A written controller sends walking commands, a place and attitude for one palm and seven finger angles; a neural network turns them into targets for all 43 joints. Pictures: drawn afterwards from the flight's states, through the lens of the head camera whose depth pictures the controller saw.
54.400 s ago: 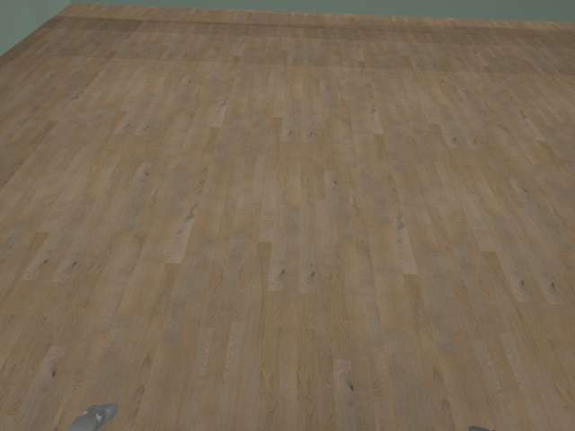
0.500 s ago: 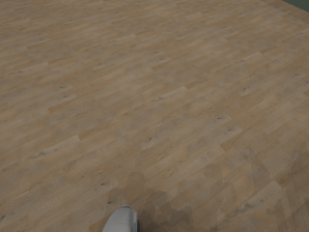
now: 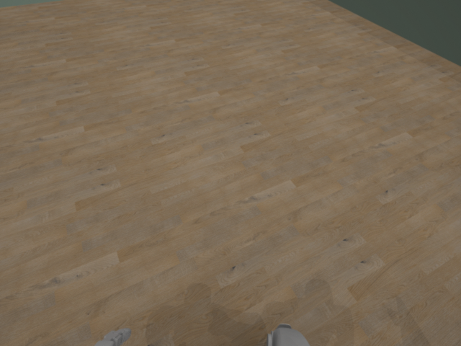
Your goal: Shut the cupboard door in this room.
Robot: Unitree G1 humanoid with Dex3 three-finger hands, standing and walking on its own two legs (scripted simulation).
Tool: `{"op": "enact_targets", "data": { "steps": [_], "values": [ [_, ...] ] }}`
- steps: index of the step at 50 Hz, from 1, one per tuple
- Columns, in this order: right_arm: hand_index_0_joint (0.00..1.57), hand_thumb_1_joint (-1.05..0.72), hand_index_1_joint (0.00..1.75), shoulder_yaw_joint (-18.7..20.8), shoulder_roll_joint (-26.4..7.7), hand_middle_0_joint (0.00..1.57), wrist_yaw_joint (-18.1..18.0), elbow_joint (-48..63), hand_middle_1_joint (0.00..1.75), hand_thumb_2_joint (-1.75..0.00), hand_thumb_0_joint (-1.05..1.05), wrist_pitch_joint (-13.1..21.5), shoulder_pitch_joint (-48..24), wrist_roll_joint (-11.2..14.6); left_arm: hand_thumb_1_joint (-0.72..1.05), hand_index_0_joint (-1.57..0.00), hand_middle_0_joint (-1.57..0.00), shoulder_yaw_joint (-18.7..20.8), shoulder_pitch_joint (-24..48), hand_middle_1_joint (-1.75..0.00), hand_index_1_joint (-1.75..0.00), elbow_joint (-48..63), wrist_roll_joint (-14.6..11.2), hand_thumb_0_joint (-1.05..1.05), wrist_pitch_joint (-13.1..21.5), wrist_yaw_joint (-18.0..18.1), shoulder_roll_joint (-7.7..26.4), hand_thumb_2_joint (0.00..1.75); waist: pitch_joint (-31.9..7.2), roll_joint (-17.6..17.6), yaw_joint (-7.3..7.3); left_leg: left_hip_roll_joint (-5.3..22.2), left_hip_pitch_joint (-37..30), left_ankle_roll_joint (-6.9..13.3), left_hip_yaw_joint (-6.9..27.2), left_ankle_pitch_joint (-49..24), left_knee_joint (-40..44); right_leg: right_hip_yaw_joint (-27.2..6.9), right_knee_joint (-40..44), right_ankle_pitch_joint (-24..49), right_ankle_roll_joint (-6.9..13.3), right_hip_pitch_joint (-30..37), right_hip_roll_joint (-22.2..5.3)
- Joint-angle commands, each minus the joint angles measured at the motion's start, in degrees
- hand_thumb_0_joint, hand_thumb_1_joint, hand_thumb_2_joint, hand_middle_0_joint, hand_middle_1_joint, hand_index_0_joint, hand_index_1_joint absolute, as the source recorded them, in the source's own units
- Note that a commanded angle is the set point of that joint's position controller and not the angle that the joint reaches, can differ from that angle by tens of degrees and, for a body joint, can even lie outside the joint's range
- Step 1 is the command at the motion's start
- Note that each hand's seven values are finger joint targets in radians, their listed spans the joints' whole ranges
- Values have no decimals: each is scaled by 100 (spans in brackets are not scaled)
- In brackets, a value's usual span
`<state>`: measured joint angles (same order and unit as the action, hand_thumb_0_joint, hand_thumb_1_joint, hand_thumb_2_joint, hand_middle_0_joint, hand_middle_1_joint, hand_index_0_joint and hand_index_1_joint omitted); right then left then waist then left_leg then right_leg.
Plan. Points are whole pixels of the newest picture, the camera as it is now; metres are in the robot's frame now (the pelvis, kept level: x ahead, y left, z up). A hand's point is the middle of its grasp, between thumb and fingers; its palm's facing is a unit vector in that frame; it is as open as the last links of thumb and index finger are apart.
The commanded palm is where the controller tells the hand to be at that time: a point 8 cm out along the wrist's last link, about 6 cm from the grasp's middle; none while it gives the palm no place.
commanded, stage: turn to face it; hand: left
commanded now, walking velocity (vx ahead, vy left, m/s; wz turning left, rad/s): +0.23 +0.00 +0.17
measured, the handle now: out of the picture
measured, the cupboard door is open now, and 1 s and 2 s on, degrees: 49 49 49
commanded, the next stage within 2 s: none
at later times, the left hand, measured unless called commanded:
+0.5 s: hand (153, 318) +0.21 +0.16 -0.18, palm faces -0.10 -0.97 -0.22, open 7.3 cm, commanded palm none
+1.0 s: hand (185, 245) +0.37 +0.12 -0.17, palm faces -0.46 -0.84 -0.28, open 7.4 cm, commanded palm none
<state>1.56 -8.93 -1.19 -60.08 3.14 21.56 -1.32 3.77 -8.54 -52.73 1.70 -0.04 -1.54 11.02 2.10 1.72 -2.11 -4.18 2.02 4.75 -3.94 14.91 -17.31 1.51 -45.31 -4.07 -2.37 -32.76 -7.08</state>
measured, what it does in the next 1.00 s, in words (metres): walks ahead, turning right: right foot, then left foot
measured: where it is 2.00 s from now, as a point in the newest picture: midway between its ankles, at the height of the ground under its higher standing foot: outside the picture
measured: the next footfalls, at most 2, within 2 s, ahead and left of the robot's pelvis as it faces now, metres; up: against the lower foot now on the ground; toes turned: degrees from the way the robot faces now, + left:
right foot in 0.12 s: +0.20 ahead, -0.14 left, +0.00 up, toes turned -6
left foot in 0.56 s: +0.25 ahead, +0.09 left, +0.00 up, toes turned -11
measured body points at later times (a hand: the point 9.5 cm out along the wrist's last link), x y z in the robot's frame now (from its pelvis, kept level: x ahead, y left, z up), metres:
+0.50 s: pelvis +0.14 -0.02 -0.01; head +0.18 -0.02 +0.44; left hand +0.22 +0.22 -0.16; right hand +0.21 -0.27 -0.15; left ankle +0.20 +0.11 -0.72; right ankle +0.16 -0.13 -0.74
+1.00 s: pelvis +0.18 -0.03 -0.02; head +0.20 -0.06 +0.43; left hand +0.40 +0.16 -0.15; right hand +0.09 -0.29 -0.17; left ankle +0.21 +0.11 -0.73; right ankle +0.12 -0.12 -0.75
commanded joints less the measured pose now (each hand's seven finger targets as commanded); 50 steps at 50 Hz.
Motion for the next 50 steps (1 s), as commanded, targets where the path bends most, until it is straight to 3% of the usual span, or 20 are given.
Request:
{"op": "enact_targets", "data": {
  "steps": [1,3,5,6,8,9,12,15,22,25,26,28,30,33,43,46,47,48,49,50],
  "values": [
    [20,-90,30,165,-703,20,-59,-1,30,-90,0,101,562,-27,90,-20,-20,-6,495,-30,-30,483,-23,0,156,24,265,90,433,-617,-82,1709,-140,616,1015,-2476,335,115,765,-207,214,-1,197],
    [20,-90,30,165,-747,20,-94,-75,30,-90,0,65,576,-43,90,-20,-20,-20,280,-30,-30,400,-37,0,172,54,253,90,318,-682,8,1720,-199,493,817,-3228,-97,239,1133,-411,354,601,387],
    [20,-90,30,164,-752,20,-105,-146,30,-90,0,46,552,4,90,-20,-20,16,-719,-30,-30,81,-32,0,240,99,392,90,-173,-447,438,1502,-73,170,483,-3979,-1223,340,1751,217,495,1973,651],
    [20,-90,30,155,-684,20,-89,-109,30,-90,0,65,485,62,90,-20,-20,101,-1448,-30,-30,-161,-10,0,280,150,642,90,-658,-107,725,1244,701,-45,251,-3392,-2165,-149,1618,1490,658,3289,290],
    [20,-90,30,152,-513,20,-102,-11,30,-90,0,52,884,142,90,-20,-20,196,-2192,-30,-30,-437,-88,0,313,218,1254,90,-1498,1025,658,103,2365,-482,-83,2113,-5082,-2589,2170,4136,1957,4638,-1822],
    [20,-90,30,126,-517,20,-113,31,30,-90,0,7,594,134,90,-20,-20,197,-1799,-30,-30,-347,-105,0,307,265,1053,90,-1317,1242,626,424,2724,-477,427,2013,-5414,-2597,2274,3931,2002,4361,-1581],
    [20,-90,30,104,-350,20,-75,195,30,-90,0,-190,-153,94,90,-20,-20,131,-824,-30,-30,-48,-102,0,201,335,657,90,-468,48,269,844,2582,-622,458,1214,-4956,-1496,2617,3048,1643,2572,-987],
    [20,-90,30,119,-131,20,-26,237,30,-90,0,-395,-33,33,90,-20,-20,161,-556,-30,-30,7,-44,0,198,314,611,90,-380,268,20,776,2245,-739,277,688,-4378,-1141,2864,2089,1339,1761,-548],
    [20,-90,30,178,-423,20,-21,819,30,-90,0,-382,-830,60,90,-20,-20,296,-578,-30,-30,146,-9,0,43,230,926,90,-578,628,200,589,1980,-828,274,586,-2676,-1891,2666,633,1321,1782,-431],
    [20,-90,30,203,-562,20,-60,877,30,-90,0,-312,-688,101,90,-20,-20,322,-405,-30,-30,224,-34,0,-38,219,943,90,-555,626,32,509,975,-821,311,58,-1424,-2031,2294,211,1022,1237,-251],
    [20,-90,30,223,-734,20,-95,826,30,-90,0,-254,-490,86,90,-20,-20,295,-321,-30,-30,311,-70,0,-72,210,831,90,-624,329,-63,740,294,-768,367,-212,-739,-1769,1973,-213,773,835,61],
    [20,-90,30,367,-1572,20,-139,996,30,-90,0,-212,-397,-37,90,-20,-20,216,-404,-30,-30,501,-139,0,-100,144,490,90,-562,-1833,-103,3002,-66,227,2571,-1096,223,-329,-292,-3074,167,-262,1131],
    [20,-90,30,290,-1365,20,-164,1139,30,-90,0,-233,-828,-71,90,-20,-20,278,-398,-30,-30,508,-51,0,-155,97,702,90,-243,-922,127,2983,613,608,2047,-1772,149,-428,-1738,-2719,91,-136,714],
    [20,-90,30,239,-1226,20,-162,1336,30,-90,0,-247,-1295,-64,90,-20,-20,322,-550,-30,-30,400,-39,0,-282,2,673,90,-215,-1087,321,2413,859,337,886,-1913,-10,-308,-2299,-2143,-64,-4,553],
    [20,-90,30,403,-1476,20,-74,1062,30,-90,0,-304,-756,-56,90,-20,-20,197,-50,-30,-30,712,-37,0,-267,-75,501,90,-403,-1429,6,2466,205,217,-68,-2599,-622,431,98,-1938,11,803,601],
    [20,-90,30,446,-1551,20,-36,1097,30,-90,0,-329,-911,-17,90,-20,-20,225,-446,-30,-30,634,-39,0,-199,-57,666,90,-566,-1268,276,2356,572,-151,-377,-2391,-1396,501,1476,-933,184,1865,667],
    [20,-90,30,439,-1477,20,-7,1140,30,-90,0,-330,-983,29,90,-20,-20,282,-878,-30,-30,500,-14,0,-141,-29,940,90,-779,-637,505,2088,1026,-434,-640,-1853,-2189,152,2138,-49,325,2670,407],
    [20,-90,30,332,-1013,20,19,1376,30,-90,0,-344,-1085,79,90,-20,-20,388,-1185,-30,-30,421,43,0,-57,56,1598,90,-780,1276,681,1264,2579,-803,-933,811,-3459,-1743,2510,1785,853,3623,-964],
    [20,-90,30,258,-980,20,-14,1549,30,-90,0,-415,-1393,66,90,-20,-20,416,-1404,-30,-30,318,-50,0,-76,129,1851,90,-677,1527,815,833,3234,-891,-315,2387,-4544,-2466,2406,3274,1434,3403,-1614],
    [20,-90,30,240,-1008,20,-30,1528,30,-90,0,-481,-1314,85,90,-20,-20,403,-1339,-30,-30,350,-67,0,-98,187,1788,90,-582,1024,717,1024,3270,-837,197,2020,-5019,-2214,2464,2487,1622,3072,-1634]
  ]
}}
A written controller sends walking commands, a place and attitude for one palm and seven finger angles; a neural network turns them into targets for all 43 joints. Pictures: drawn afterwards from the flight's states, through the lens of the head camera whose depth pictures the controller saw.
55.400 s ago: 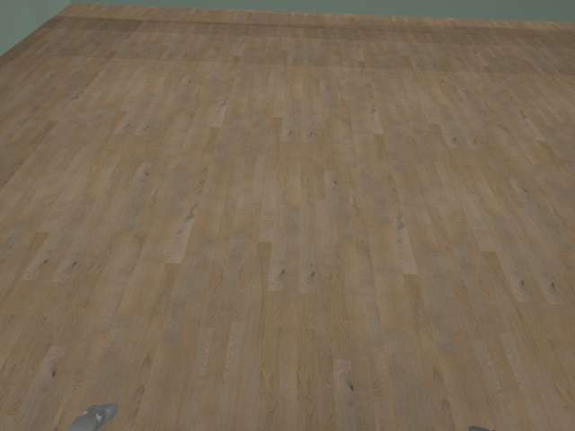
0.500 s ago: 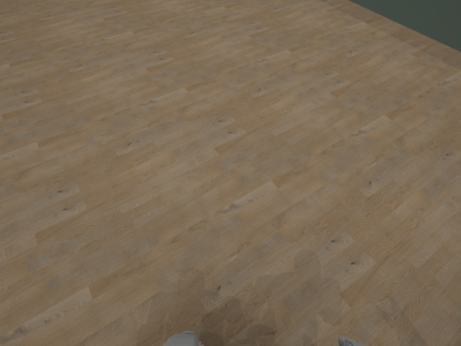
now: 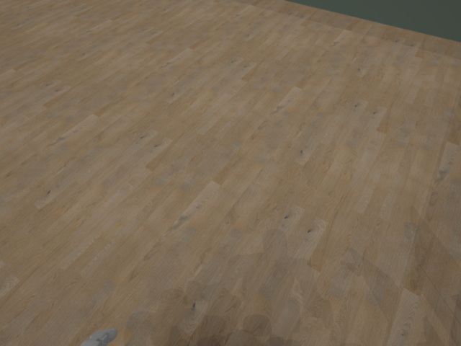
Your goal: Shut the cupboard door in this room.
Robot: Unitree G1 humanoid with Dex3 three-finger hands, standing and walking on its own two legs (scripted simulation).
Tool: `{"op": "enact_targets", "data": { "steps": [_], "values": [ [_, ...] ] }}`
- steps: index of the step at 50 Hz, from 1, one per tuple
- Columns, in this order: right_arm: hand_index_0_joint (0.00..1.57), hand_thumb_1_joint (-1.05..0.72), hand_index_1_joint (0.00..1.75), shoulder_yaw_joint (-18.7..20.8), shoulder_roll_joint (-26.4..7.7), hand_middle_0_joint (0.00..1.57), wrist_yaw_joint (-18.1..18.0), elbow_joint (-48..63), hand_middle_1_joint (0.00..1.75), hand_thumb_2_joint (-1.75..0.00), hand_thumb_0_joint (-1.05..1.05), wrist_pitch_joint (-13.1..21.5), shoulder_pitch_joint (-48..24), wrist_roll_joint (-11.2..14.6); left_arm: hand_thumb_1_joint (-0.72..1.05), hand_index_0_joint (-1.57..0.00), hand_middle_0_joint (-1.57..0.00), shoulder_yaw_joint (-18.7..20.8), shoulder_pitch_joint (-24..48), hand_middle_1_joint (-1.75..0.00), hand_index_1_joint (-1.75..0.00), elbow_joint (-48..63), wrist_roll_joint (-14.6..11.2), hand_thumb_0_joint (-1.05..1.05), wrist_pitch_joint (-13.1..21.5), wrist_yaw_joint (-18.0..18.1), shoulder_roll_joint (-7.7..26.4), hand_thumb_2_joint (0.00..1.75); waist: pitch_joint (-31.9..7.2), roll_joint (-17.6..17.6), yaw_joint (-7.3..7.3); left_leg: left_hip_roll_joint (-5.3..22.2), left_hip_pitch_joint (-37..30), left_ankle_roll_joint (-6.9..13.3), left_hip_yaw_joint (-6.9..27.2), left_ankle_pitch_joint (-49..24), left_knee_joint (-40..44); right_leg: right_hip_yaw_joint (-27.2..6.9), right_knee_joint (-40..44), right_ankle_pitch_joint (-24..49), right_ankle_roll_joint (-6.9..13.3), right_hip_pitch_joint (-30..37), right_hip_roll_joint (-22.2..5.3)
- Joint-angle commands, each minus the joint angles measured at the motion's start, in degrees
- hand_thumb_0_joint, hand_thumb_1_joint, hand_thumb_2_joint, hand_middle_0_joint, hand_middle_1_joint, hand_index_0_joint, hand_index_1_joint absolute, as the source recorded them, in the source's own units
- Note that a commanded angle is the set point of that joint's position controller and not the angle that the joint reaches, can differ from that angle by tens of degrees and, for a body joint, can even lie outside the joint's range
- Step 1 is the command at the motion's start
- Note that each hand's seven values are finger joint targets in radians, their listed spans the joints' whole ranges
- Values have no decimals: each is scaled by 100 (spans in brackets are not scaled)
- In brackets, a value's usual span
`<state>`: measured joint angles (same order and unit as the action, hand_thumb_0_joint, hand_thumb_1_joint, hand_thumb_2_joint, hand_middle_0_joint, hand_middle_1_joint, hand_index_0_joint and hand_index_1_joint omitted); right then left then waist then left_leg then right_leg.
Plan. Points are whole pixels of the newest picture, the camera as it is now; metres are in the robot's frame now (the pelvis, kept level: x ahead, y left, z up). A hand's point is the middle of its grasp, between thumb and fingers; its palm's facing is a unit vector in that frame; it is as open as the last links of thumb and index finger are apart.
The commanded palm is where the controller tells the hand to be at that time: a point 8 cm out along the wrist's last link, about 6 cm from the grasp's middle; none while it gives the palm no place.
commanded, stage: turn to face it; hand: left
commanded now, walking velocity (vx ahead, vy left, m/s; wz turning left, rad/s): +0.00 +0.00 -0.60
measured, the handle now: out of the picture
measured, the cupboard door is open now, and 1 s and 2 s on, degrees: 49 49 49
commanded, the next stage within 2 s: none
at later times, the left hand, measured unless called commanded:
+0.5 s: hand (126, 329) +0.17 +0.23 -0.16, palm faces -0.24 -0.95 -0.20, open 7.4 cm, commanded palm none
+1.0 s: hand (180, 309) +0.20 +0.12 -0.14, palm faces -0.54 -0.80 -0.25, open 7.4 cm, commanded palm none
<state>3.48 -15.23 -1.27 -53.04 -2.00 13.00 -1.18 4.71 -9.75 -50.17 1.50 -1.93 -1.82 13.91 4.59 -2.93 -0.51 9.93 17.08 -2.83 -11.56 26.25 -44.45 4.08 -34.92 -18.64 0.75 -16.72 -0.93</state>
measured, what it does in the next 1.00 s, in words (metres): steps on the spot, turning right: left foot, then right foot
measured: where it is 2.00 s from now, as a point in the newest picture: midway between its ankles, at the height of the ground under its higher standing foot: outside the picture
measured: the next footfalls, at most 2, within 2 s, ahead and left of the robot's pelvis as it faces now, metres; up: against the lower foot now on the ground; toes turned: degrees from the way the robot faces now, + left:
left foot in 0.34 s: +0.11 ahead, +0.14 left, +0.00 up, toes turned -8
right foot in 0.76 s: -0.01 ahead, -0.10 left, +0.00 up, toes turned -33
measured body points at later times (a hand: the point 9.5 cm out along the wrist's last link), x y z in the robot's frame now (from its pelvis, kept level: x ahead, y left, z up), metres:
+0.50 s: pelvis +0.03 +0.05 +0.02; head +0.07 +0.07 +0.46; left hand +0.18 +0.28 -0.14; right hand +0.04 -0.21 -0.11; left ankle +0.07 +0.14 -0.72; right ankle -0.05 -0.08 -0.63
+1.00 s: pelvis +0.02 +0.00 +0.02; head +0.06 -0.04 +0.46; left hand +0.23 +0.16 -0.12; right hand -0.07 -0.26 -0.13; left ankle +0.10 +0.14 -0.65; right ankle -0.04 -0.08 -0.72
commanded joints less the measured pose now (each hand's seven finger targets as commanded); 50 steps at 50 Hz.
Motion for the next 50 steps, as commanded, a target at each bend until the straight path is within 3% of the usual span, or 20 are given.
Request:
{"op": "enact_targets", "data": {
  "steps": [1,5,12,15,16,17,18,19,20,22,31,35,36,37,38,39,40,42,44,50],
  "values": [
    [20,-90,30,54,-319,20,-45,779,30,-90,0,40,-581,56,90,-20,-20,313,-850,-30,-30,196,-24,0,92,273,1258,90,-652,1626,444,-344,2169,-98,1151,590,-2418,-2454,1461,3553,1244,1481,-1873],
    [20,-90,30,62,-364,20,21,578,30,-90,0,42,-338,42,90,-20,-20,181,-165,-30,-30,405,-32,0,109,270,954,90,-832,1206,102,-402,1526,-235,1077,-316,-1908,-1617,1280,3276,937,1037,-1241],
    [20,-90,30,45,-244,20,10,675,30,-90,0,89,-294,83,90,-20,-20,244,-200,-30,-30,383,25,0,59,228,1140,90,-787,1271,132,-742,754,-210,930,-269,-8,-2166,1171,2623,994,641,-1181],
    [20,-90,30,65,-359,20,-28,491,30,-90,0,181,316,103,90,-20,-20,220,107,-30,-30,421,-34,0,-4,217,961,90,-857,1003,-192,-778,-722,-152,961,-1447,1823,-2053,584,1909,477,-261,-731],
    [20,-90,30,123,-790,20,-65,459,30,-90,0,254,468,35,90,-20,-20,149,-36,-30,-30,518,-102,0,-49,190,635,90,-943,-255,-202,144,-1323,121,1874,-1457,2569,-1581,-113,636,150,-990,-78],
    [20,-90,30,219,-1296,20,-89,517,30,-90,0,266,614,-33,90,-20,-20,97,-177,-30,-30,602,-128,0,-57,148,375,90,-1006,-1769,-206,1543,-1550,750,3212,-2166,2875,-684,-1609,-1614,-197,-1668,503],
    [20,-90,30,190,-1319,20,-107,539,30,-90,0,230,658,-68,90,-20,-20,112,54,-30,-30,610,-68,0,-60,141,587,90,-886,-1184,-322,1831,-995,1159,3307,-2369,2831,-817,-2679,-1799,-179,-1479,248],
    [20,-90,30,118,-1046,20,-101,634,30,-90,0,245,287,-85,90,-20,-20,174,-102,-30,-30,552,-24,0,-70,103,596,90,-775,-737,-72,1596,-672,1166,2816,-1998,2939,-819,-3180,-1400,-212,-1464,112],
    [20,-90,30,84,-941,20,-113,748,30,-90,0,283,-25,-80,90,-20,-20,202,-107,-30,-30,494,17,0,-93,63,603,90,-619,-883,28,1414,-528,1081,2585,-2138,2905,-725,-3473,-1177,-259,-1616,34],
    [20,-90,30,29,-740,20,-137,737,30,-90,0,271,-114,-85,90,-20,-20,219,-28,-30,-30,399,-2,0,-139,-6,539,90,-356,-697,73,1035,-523,907,1768,-2730,2775,-647,-3557,-702,-362,-1621,-81],
    [20,-90,30,160,-773,20,-87,393,30,-90,0,227,404,-73,90,-20,-20,103,312,-30,-30,550,-28,0,-164,-58,235,90,-623,-835,-194,1150,-1254,999,783,-3167,2426,-32,-1717,-651,-368,-1133,-151],
    [20,-90,30,242,-913,20,-21,371,30,-90,0,191,254,-52,90,-20,-20,92,61,-30,-30,503,-30,0,-81,-34,293,90,-754,-852,-85,1207,-1025,820,487,-3166,1861,185,-286,-227,-182,-212,-5],
    [20,-90,30,249,-952,20,-14,392,30,-90,0,183,119,-31,90,-20,-20,118,-219,-30,-30,412,-35,0,-55,-28,360,90,-848,-730,112,1088,-782,610,312,-2926,1457,208,432,404,-115,326,23],
    [20,-90,30,245,-835,20,13,435,30,-90,0,173,46,21,90,-20,-20,177,-621,-30,-30,286,-6,0,-9,7,652,90,-970,-38,309,809,-225,320,81,-2252,755,-156,1110,1088,19,1109,-222],
    [20,-90,30,137,-345,20,35,660,30,-90,0,141,-88,58,90,-20,-20,292,-890,-30,-30,222,58,0,81,87,1297,90,-845,1977,501,-76,1226,-70,-230,387,-575,-2183,1751,2392,520,1775,-1636],
    [20,-90,30,74,-370,20,12,830,30,-90,0,58,-375,31,90,-20,-20,315,-1056,-30,-30,146,-32,0,66,163,1562,90,-728,2205,615,-476,1791,-122,447,1213,-1713,-2887,1692,3487,1039,1418,-2181],
    [20,-90,30,75,-397,20,12,831,30,-90,0,-8,-354,50,90,-20,-20,300,-978,-30,-30,175,-49,0,38,210,1507,90,-594,1627,515,-352,1823,-81,921,811,-2191,-2622,1748,2803,1192,1061,-2182],
    [20,-90,30,86,-412,20,-34,703,30,-90,0,28,-434,30,90,-20,-20,266,-402,-30,-30,288,-33,0,79,290,1119,90,-519,1835,267,-287,2293,-157,1166,208,-2377,-2373,1577,2961,1081,1335,-1648],
    [20,-90,30,96,-425,20,9,567,30,-90,0,11,-249,19,90,-20,-20,152,-130,-30,-30,373,-70,0,118,275,867,90,-673,1325,51,-314,1848,-240,1176,-411,-2234,-1740,1468,3090,936,1082,-1291],
    [20,-90,30,78,-290,20,27,625,30,-90,0,15,-406,37,90,-20,-20,179,-337,-30,-30,297,-10,0,131,246,961,90,-763,971,163,-587,1417,-279,1040,-447,-1159,-2008,1464,2590,1026,982,-1189]
  ]
}}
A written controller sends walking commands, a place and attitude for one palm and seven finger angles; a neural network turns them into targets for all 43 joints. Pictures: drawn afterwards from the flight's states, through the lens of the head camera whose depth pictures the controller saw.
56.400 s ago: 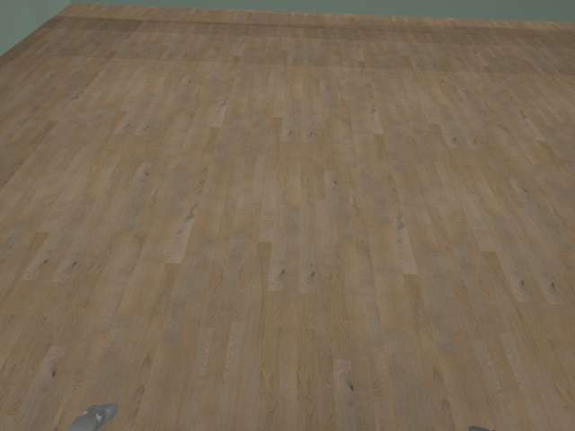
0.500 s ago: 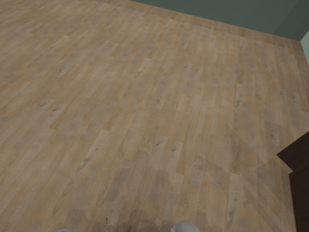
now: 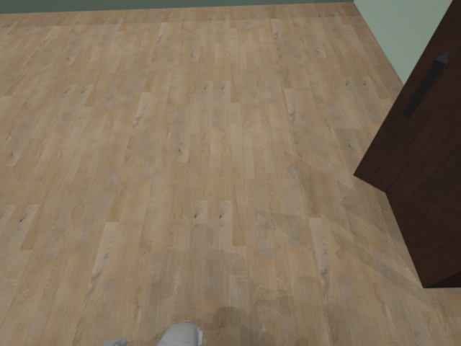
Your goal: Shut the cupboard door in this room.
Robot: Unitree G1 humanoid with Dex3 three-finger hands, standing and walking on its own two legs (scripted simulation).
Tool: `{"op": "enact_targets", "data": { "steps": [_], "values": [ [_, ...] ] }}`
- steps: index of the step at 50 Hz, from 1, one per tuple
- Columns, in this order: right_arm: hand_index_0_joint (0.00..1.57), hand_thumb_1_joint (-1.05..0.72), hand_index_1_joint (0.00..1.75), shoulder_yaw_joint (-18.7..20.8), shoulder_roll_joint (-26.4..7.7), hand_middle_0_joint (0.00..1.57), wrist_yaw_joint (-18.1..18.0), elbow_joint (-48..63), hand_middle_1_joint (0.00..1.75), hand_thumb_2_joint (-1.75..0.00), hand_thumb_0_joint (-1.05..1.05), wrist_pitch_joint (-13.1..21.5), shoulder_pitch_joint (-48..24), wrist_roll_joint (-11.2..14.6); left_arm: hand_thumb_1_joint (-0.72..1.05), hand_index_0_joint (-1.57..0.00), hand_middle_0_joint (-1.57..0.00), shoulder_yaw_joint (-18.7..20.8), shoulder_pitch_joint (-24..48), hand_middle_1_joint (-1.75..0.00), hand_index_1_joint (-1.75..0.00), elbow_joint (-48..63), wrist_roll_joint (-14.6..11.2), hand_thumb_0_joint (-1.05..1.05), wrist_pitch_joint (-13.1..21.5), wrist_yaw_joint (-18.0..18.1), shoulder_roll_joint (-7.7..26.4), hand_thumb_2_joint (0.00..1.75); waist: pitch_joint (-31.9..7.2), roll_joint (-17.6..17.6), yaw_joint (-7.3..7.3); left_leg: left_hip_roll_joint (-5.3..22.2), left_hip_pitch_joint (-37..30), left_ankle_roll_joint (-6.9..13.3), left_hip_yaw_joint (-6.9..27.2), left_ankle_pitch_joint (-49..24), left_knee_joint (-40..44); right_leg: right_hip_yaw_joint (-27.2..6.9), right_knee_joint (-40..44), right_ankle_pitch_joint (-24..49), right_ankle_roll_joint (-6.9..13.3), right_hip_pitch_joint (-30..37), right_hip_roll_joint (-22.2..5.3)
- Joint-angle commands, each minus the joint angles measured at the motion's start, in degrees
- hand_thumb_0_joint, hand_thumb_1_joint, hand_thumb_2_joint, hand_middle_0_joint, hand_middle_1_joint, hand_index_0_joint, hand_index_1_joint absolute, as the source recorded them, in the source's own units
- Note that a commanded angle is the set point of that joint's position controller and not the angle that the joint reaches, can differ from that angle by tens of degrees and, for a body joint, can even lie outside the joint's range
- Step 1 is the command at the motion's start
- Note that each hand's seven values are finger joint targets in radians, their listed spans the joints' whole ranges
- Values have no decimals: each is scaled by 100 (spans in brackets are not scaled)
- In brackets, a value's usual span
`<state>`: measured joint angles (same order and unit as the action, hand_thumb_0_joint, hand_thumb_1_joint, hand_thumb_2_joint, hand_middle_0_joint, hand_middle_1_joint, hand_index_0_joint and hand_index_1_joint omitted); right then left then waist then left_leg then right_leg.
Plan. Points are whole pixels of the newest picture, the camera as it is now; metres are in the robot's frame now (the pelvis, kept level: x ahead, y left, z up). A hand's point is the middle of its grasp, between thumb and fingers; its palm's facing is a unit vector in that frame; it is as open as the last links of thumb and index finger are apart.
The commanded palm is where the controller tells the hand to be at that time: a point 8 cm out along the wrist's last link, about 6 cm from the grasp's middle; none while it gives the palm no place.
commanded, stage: turn to face it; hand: left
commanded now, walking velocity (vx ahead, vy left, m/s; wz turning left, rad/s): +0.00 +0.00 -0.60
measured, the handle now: (426, 85) +0.65 -0.42 +0.06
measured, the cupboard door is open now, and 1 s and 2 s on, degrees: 49 49 49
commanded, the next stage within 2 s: take the last steps up to it in 1.06 s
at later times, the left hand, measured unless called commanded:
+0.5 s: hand (132, 322) +0.18 +0.22 -0.17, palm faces -0.27 -0.93 -0.23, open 7.4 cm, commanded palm none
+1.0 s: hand (177, 298) +0.23 +0.14 -0.17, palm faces -0.48 -0.85 -0.20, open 7.4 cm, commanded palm none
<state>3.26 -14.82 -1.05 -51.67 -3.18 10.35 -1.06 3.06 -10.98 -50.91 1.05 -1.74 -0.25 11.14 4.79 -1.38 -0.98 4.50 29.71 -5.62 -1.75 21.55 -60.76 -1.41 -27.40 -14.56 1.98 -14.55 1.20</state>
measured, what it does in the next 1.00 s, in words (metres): steps on the spot, turning right: left foot, then right foot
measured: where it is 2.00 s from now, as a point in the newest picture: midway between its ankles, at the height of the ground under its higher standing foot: outside the picture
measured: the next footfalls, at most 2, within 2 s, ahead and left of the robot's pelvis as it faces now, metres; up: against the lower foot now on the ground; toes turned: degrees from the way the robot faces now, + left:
left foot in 0.20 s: +0.07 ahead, +0.14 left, +0.00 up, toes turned -4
right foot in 0.60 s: +0.02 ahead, -0.11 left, +0.00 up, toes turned -27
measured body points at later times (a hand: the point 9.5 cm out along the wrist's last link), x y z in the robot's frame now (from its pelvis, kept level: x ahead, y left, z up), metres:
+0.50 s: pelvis +0.03 +0.03 +0.00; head +0.09 +0.03 +0.45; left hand +0.19 +0.27 -0.15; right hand +0.02 -0.22 -0.14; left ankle +0.03 +0.15 -0.74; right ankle -0.04 -0.10 -0.68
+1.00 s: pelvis +0.07 +0.01 +0.00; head +0.10 +0.00 +0.44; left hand +0.25 +0.18 -0.15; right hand +0.01 -0.26 -0.14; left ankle +0.15 +0.10 -0.72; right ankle -0.02 -0.09 -0.74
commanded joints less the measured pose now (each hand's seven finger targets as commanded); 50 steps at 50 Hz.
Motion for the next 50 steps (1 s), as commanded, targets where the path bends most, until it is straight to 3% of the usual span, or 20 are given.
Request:
{"op": "enact_targets", "data": {
  "steps": [1,4,7,8,9,10,11,13,15,25,28,29,30,31,32,33,37,46,49,50],
  "values": [
    [20,-90,30,94,-305,20,1,534,30,-90,0,144,-210,26,90,-20,-20,356,-248,-30,-30,363,42,0,101,80,1277,90,-743,824,230,-93,108,2,42,100,723,-1553,681,2221,933,758,-1382],
    [20,-90,30,78,-307,20,-30,610,30,-90,0,194,-233,67,90,-20,-20,401,-176,-30,-30,362,60,0,70,74,1355,90,-752,1039,218,-194,-333,61,56,240,1553,-1875,496,2417,958,573,-1407],
    [20,-90,30,69,-333,20,-67,462,30,-90,0,263,258,101,90,-20,-20,401,100,-30,-30,397,19,0,20,73,1316,90,-875,1034,-49,-329,-1491,128,22,-642,3068,-1895,49,2220,573,8,-1096],
    [20,-90,30,94,-506,20,-94,374,30,-90,0,317,487,83,90,-20,-20,359,152,-30,-30,434,-28,0,-8,63,1132,90,-989,585,-144,-73,-2274,184,127,-1121,3799,-1589,-299,1614,282,-495,-731],
    [20,-90,30,168,-1022,20,-117,390,30,-90,0,382,581,-2,90,-20,-20,295,-95,-30,-30,510,-88,0,-43,27,753,90,-1145,-937,-104,1209,-2963,581,1428,-1460,4356,-948,-1246,-209,-76,-1401,88],
    [20,-90,30,229,-1335,20,-127,475,30,-90,0,344,714,-22,90,-20,-20,251,-61,-30,-30,594,-68,0,-32,-4,730,90,-1080,-1693,-153,2222,-2786,1163,2259,-2093,4435,-182,-2642,-2141,-306,-1711,232],
    [20,-90,30,179,-1301,20,-131,544,30,-90,0,314,627,-86,90,-20,-20,294,33,-30,-30,626,-14,0,-50,-26,865,90,-856,-1149,-168,2373,-2200,1509,2170,-2026,4433,-295,-3535,-2143,-298,-1610,-2],
    [20,-90,30,78,-917,20,-182,650,30,-90,0,371,74,-90,90,-20,-20,398,-89,-30,-30,411,61,0,-116,-110,926,90,-605,-1006,136,1758,-2009,1245,1317,-2499,4402,-271,-4214,-1379,-452,-1842,-139],
    [20,-90,30,30,-786,20,-188,683,30,-90,0,379,-24,-71,90,-20,-20,374,-78,-30,-30,377,30,0,-147,-172,830,90,-555,-911,172,1472,-2144,1169,535,-3086,4186,-85,-4309,-1084,-524,-1874,-261],
    [20,-90,30,222,-971,20,-87,256,30,-90,0,320,648,-77,90,-20,-20,222,481,-30,-30,570,9,0,-107,-221,570,90,-790,-1202,-188,1562,-2842,1197,-381,-3967,3519,714,-1786,-1003,-403,-1053,-182],
    [20,-90,30,258,-1061,20,-49,270,30,-90,0,306,389,-36,90,-20,-20,261,11,-30,-30,428,1,0,-43,-198,702,90,-891,-990,135,1519,-2304,850,-671,-3406,2899,776,-357,39,-219,94,-131],
    [20,-90,30,256,-970,20,-19,312,30,-90,0,301,308,15,90,-20,-20,316,-471,-30,-30,278,33,0,15,-160,984,90,-1070,-323,402,1269,-1685,567,-883,-2767,2097,387,365,935,-64,1045,-398],
    [20,-90,30,126,-452,20,21,548,30,-90,0,278,197,61,90,-20,-20,431,-889,-30,-30,173,94,0,109,-62,1706,90,-1146,1713,615,370,-15,186,-1176,326,737,-1682,765,2761,503,2105,-1897],
    [20,-90,30,61,-477,20,-31,704,30,-90,0,199,-123,49,90,-20,-20,460,-1079,-30,-30,66,-14,0,93,27,1931,90,-1049,1806,701,19,516,110,-464,1766,-275,-2255,634,4264,1060,1725,-2502],
    [20,-90,30,36,-468,20,-54,657,30,-90,0,141,-148,61,90,-20,-20,430,-950,-30,-30,91,-29,0,81,78,1821,90,-865,1410,601,155,645,165,67,1400,-724,-1963,697,3621,1196,1416,-2397],
    [20,-90,30,56,-427,20,-76,570,30,-90,0,143,-121,42,90,-20,-20,409,-571,-30,-30,200,-14,0,99,121,1564,90,-701,1600,428,196,934,139,219,1031,-846,-1886,781,3231,1039,1337,-2055],
    [20,-90,30,54,-408,20,7,287,30,-90,0,118,160,11,90,-20,-20,249,-53,-30,-30,343,-34,0,147,119,1170,90,-895,998,76,154,331,10,99,-3,-494,-821,556,3493,759,955,-1390],
    [20,-90,30,13,-259,20,0,360,30,-90,0,190,-55,53,90,-20,-20,314,-201,-30,-30,220,63,0,128,115,1261,90,-728,1028,186,-150,-331,68,-76,120,1468,-1345,525,2752,945,692,-1423],
    [20,-90,30,0,-236,20,-43,197,30,-90,0,253,388,64,90,-20,-20,298,-8,-30,-30,185,11,0,80,119,1200,90,-665,996,-60,-315,-1520,165,-132,-879,2950,-1380,159,2288,604,26,-1173],
    [20,-90,30,17,-375,20,-51,114,30,-90,0,302,617,58,90,-20,-20,263,8,-30,-30,181,-14,0,56,115,1027,90,-703,533,-126,-111,-2172,218,24,-1407,3597,-1185,-153,1650,366,-387,-913]
  ]
}}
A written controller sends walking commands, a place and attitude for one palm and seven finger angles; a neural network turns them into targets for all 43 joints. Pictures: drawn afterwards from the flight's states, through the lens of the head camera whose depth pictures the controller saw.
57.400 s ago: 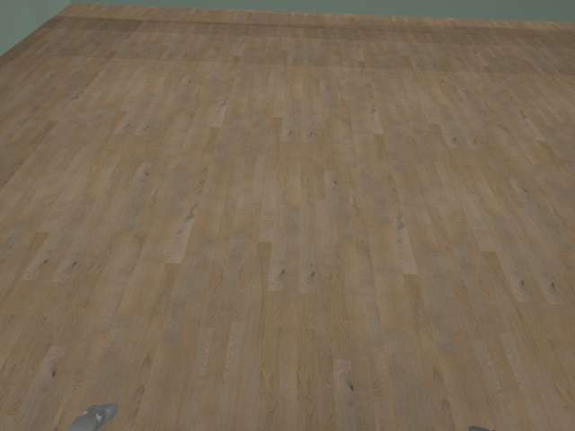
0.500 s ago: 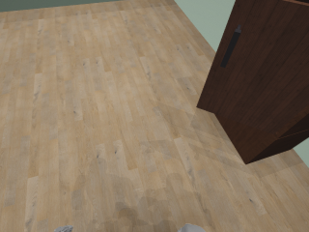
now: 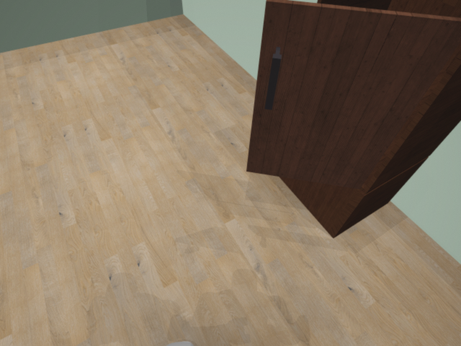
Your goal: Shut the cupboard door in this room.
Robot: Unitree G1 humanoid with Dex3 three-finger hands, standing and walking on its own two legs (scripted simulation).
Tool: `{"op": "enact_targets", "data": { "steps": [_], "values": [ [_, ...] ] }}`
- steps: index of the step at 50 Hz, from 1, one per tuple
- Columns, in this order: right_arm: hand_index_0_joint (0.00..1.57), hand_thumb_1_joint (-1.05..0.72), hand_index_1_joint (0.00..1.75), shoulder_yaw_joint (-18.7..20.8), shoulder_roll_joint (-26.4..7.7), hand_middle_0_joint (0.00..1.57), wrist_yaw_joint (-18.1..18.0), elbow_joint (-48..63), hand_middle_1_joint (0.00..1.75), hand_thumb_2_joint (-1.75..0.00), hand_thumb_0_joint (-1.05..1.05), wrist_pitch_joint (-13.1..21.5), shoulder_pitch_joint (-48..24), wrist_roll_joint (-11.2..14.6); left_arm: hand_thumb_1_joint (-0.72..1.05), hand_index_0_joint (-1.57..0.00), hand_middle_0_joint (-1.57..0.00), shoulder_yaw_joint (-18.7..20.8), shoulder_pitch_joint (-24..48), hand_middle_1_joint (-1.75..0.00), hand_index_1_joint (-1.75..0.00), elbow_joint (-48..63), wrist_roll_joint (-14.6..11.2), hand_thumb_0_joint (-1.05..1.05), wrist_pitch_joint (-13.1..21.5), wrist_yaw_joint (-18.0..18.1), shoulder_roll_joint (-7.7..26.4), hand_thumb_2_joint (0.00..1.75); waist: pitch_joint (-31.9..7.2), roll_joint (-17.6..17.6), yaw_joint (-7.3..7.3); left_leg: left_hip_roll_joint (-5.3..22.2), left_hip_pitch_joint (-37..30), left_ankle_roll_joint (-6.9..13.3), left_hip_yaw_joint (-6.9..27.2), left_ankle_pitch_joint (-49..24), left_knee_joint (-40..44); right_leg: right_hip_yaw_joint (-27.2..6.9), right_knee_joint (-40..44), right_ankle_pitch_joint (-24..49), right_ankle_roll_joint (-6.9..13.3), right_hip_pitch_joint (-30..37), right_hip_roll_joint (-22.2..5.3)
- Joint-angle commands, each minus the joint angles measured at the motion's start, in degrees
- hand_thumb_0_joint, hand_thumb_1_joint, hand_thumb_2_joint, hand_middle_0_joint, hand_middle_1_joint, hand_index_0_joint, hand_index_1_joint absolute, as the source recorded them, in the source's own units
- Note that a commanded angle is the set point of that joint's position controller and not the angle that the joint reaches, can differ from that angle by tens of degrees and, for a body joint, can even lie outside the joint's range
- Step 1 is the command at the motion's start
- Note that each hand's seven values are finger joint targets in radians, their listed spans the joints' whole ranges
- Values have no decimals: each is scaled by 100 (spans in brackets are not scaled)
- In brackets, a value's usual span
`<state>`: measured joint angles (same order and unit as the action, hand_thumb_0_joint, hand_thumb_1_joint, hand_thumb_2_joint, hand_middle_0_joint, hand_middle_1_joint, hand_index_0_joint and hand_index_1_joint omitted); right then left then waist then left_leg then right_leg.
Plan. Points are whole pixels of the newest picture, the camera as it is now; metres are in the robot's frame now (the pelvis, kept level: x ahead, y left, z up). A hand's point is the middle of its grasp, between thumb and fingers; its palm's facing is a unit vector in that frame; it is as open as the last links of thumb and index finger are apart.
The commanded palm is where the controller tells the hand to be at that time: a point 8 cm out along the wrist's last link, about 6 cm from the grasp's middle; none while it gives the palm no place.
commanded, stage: turn to face it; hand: left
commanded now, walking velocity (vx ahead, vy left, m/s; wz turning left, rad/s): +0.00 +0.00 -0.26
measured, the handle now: (273, 79) +0.72 -0.06 +0.06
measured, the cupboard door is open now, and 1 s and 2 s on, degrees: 49 49 49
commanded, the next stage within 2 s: take the last steps up to it in 0.06 s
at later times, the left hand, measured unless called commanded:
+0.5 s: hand (155, 334) +0.16 +0.16 -0.15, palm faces -0.23 -0.95 -0.21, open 7.4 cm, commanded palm none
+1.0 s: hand (190, 328) +0.18 +0.09 -0.19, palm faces -0.18 -0.97 -0.13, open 7.4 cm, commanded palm none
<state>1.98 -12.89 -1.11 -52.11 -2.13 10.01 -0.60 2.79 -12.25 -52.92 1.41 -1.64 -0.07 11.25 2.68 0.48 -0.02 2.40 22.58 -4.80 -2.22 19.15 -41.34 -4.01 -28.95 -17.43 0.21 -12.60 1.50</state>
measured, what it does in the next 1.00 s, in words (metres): walks ahead: left foot, then right foot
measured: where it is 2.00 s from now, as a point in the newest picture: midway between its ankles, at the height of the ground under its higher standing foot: outside the picture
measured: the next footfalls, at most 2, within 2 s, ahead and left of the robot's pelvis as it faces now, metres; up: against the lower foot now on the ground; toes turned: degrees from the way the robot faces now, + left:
left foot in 0.04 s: +0.06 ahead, +0.12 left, +0.00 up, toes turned +2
right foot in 0.52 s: +0.05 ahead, -0.15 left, +0.00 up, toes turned -15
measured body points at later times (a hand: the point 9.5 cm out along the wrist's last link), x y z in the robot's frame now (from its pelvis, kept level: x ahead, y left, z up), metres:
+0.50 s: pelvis +0.03 -0.02 +0.00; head +0.05 -0.03 +0.45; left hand +0.17 +0.21 -0.14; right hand -0.05 -0.26 -0.15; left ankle +0.03 +0.12 -0.74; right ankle +0.01 -0.13 -0.73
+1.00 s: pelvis +0.18 -0.08 -0.01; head +0.21 -0.06 +0.44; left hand +0.19 +0.15 -0.18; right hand +0.21 -0.32 -0.14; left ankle +0.25 +0.00 -0.74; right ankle +0.05 -0.16 -0.67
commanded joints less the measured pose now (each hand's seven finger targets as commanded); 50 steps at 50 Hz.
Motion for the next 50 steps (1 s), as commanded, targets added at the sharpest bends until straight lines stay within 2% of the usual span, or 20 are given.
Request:
{"op": "enact_targets", "data": {
  "steps": [1,2,3,8,15,19,23,24,25,26,28,29,32,40,43,44,45,46,47,50],
  "values": [
    [20,-90,30,201,-993,20,-70,138,30,-90,0,274,828,-63,90,-20,-20,233,-145,-30,-30,420,-98,0,15,83,696,90,-756,-970,-193,1122,-2001,509,1153,-2024,2041,-412,-776,536,196,-1122,-239],
    [20,-90,30,255,-1347,20,-101,191,30,-90,0,262,906,-104,90,-20,-20,192,-275,-30,-30,456,-124,0,-2,69,549,90,-786,-1856,-170,2194,-1945,1178,2102,-2871,2265,239,-1957,-1623,-61,-1450,107],
    [20,-90,30,226,-1300,20,-120,244,30,-90,0,210,839,-148,90,-20,-20,215,-138,-30,-30,481,-78,0,-30,73,684,90,-601,-1248,-221,2324,-1278,1539,2068,-2338,2351,30,-2871,-1879,-24,-1214,-11],
    [20,-90,30,79,-801,20,-190,240,30,-90,0,269,343,-139,90,-20,-20,250,-123,-30,-30,242,-26,0,-118,-43,562,90,-346,-1025,28,1491,-1294,1288,792,-2733,2304,134,-3303,-913,-190,-1516,-264],
    [20,-90,30,268,-986,20,-126,-165,30,-90,0,312,1151,-169,90,-20,-20,181,534,-30,-30,331,23,0,-74,-238,462,90,-327,-854,-430,1863,-1918,1268,959,-97,2829,518,-2206,-725,-124,-1798,-385],
    [20,-90,30,344,-1116,20,-93,-324,30,-90,0,339,1167,-194,90,-20,-20,180,694,-30,-30,336,33,0,-36,-320,396,90,-108,-901,-431,1960,-1644,1204,760,412,2923,687,-1370,-673,-51,-1444,-381],
    [20,-90,30,340,-1124,20,-57,-408,30,-90,0,340,835,-171,90,-20,-20,238,-20,-30,-30,22,28,0,9,-333,462,90,-175,-742,1,1692,-742,928,227,634,2365,1008,47,102,47,169,-128],
    [20,-90,30,325,-1016,20,-37,-409,30,-90,0,343,761,-146,90,-20,-20,291,-416,-30,-30,-150,36,0,41,-301,631,90,-185,-321,201,1408,-149,760,-108,774,1821,875,510,160,128,962,-171],
    [20,-90,30,246,-663,20,6,-324,30,-90,0,345,650,-84,90,-20,-20,369,-954,-30,-30,-308,67,0,124,-224,1055,90,-363,915,488,770,843,488,-775,1205,573,-258,1335,-834,459,1928,-1036],
    [20,-90,30,133,-355,20,27,-21,30,-90,0,335,125,-62,90,-20,-20,433,-1291,-30,-30,-429,51,0,138,-116,1489,90,-87,1999,713,132,1854,306,-877,1944,-993,-2000,2033,-1434,1031,1852,-2090],
    [20,-90,30,198,-534,20,45,-53,30,-90,0,307,44,-81,90,-20,-20,358,-826,-30,-30,-313,-8,0,179,-20,1228,90,343,1085,411,401,2092,395,-41,1031,-2085,-1722,2205,-1626,1293,1069,-2045],
    [20,-90,30,203,-529,20,36,-174,30,-90,0,314,165,-107,90,-20,-20,317,-630,-30,-30,-330,-15,0,231,1,1051,90,316,1287,287,465,2033,360,-37,833,-2209,-1623,2115,-1212,1291,1029,-1904],
    [20,-90,30,178,-339,20,117,-371,30,-90,0,279,543,-142,90,-20,-20,152,-305,-30,-30,-298,-33,0,369,22,637,90,176,567,-91,514,1339,235,-162,81,-1937,-264,1861,592,1159,667,-1468],
    [20,-90,30,114,-97,20,146,-145,30,-90,0,367,132,-107,90,-20,-20,99,-703,-30,-30,-745,14,0,470,53,682,90,222,409,-68,307,675,342,-444,-222,38,-153,1443,2402,1236,992,-1479],
    [20,-90,30,141,-273,20,57,-472,30,-90,0,441,1007,-137,90,-20,-20,107,-585,-30,-30,-757,-68,0,434,44,657,90,-173,133,-504,-51,-964,451,-661,-1097,1094,295,88,3337,902,657,-1031],
    [20,-90,30,215,-598,20,-2,-632,30,-90,0,482,1613,-184,90,-20,-20,85,-740,-30,-30,-725,-95,0,416,29,503,90,-593,-367,-679,485,-2137,688,124,-1663,1328,481,-1002,2600,635,-110,-707],
    [20,-90,30,349,-1197,20,-56,-728,30,-90,0,499,2135,-245,90,-20,-20,23,-1071,-30,-30,-647,-124,0,383,8,194,90,-1051,-1666,-724,1998,-3146,1342,2167,-1914,1767,920,-2595,-130,332,-1412,-40],
    [20,-90,30,332,-1347,20,-103,-704,30,-90,0,435,2222,-197,90,-20,-20,6,-787,-30,-30,-472,-97,0,376,-3,387,90,-1003,-1427,-783,2692,-2950,1834,3021,-1691,2432,484,-3819,-1696,336,-1822,67],
    [20,-90,30,292,-1190,20,-108,-585,30,-90,0,400,1769,-163,90,-20,-20,51,-616,-30,-30,-442,-28,0,329,-2,448,90,-482,-812,-585,2571,-2212,1830,2673,-965,2630,190,-4170,-1470,334,-2014,-232],
    [20,-90,30,135,-582,20,-127,-369,30,-90,0,463,922,-137,90,-20,-20,98,-448,-30,-30,-476,36,0,219,-85,292,90,342,-729,-194,1981,-708,1392,1665,-295,3075,175,-3962,-506,138,-1867,-627]
  ]
}}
